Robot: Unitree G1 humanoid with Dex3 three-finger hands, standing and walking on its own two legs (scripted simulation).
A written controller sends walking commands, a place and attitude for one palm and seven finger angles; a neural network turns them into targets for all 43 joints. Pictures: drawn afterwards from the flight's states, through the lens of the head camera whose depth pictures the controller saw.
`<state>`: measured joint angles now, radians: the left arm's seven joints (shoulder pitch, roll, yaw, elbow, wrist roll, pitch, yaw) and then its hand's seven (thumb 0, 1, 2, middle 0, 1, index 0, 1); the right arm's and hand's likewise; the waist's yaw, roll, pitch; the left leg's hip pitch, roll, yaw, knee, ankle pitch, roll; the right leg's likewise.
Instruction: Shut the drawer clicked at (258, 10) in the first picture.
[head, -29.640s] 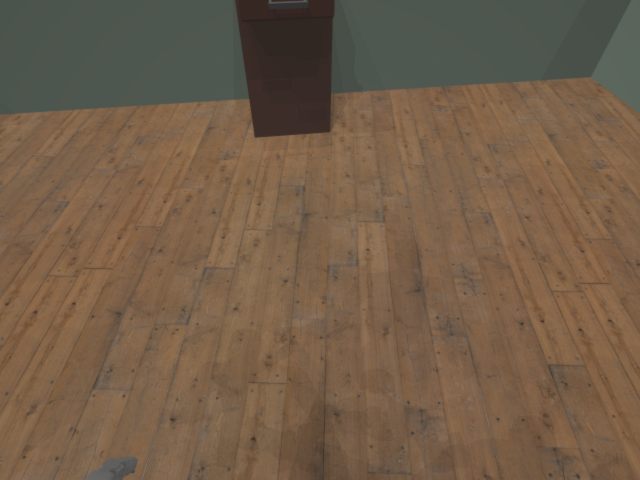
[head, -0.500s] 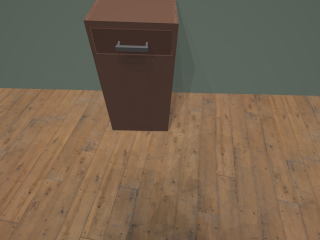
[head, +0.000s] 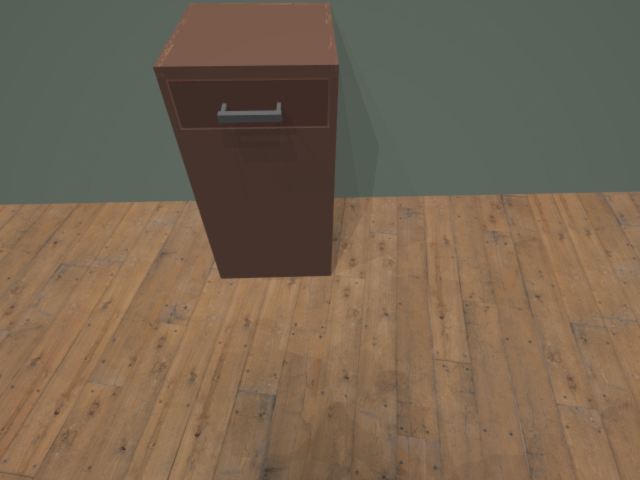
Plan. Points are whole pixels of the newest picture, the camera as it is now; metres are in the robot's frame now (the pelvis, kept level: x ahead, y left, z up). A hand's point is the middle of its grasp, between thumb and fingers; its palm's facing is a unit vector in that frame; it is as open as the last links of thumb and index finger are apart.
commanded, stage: let the arm hang, fingers relaxed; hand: left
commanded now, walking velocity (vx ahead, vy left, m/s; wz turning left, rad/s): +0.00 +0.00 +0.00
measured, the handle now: (250, 111) +0.93 +0.22 -0.03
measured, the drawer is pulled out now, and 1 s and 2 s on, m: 0.00 0.00 0.00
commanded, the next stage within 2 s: look to check the result in 0.12 s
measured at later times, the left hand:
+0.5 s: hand out of the picture +0.08 +0.20 -0.16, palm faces +0.00 -0.95 -0.31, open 7.4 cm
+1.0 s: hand out of the picture +0.12 +0.20 -0.15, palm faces -0.01 -0.95 -0.32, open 7.4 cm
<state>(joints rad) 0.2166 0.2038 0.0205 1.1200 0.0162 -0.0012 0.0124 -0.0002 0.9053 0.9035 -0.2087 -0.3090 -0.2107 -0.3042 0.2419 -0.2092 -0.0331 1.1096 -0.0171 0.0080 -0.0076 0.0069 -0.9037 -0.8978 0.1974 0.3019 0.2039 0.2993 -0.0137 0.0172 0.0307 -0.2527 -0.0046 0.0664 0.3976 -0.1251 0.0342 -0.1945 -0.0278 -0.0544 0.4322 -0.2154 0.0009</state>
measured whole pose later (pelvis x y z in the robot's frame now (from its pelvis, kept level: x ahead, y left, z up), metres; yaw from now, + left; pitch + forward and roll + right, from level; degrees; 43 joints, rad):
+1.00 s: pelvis +0.04 -0.04 +0.01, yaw -1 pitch -2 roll +0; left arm 0.12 0.28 0.02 1.14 0.01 -0.02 0.01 0.00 0.90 0.90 -0.20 -0.30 -0.21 -0.29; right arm 0.13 -0.30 -0.02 1.12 -0.01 0.00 -0.01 0.01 -0.90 -0.90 0.20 0.30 0.20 0.30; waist -0.01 0.02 0.04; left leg -0.13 0.04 0.06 0.31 -0.15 -0.02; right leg -0.06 0.03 -0.06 0.31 -0.22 -0.04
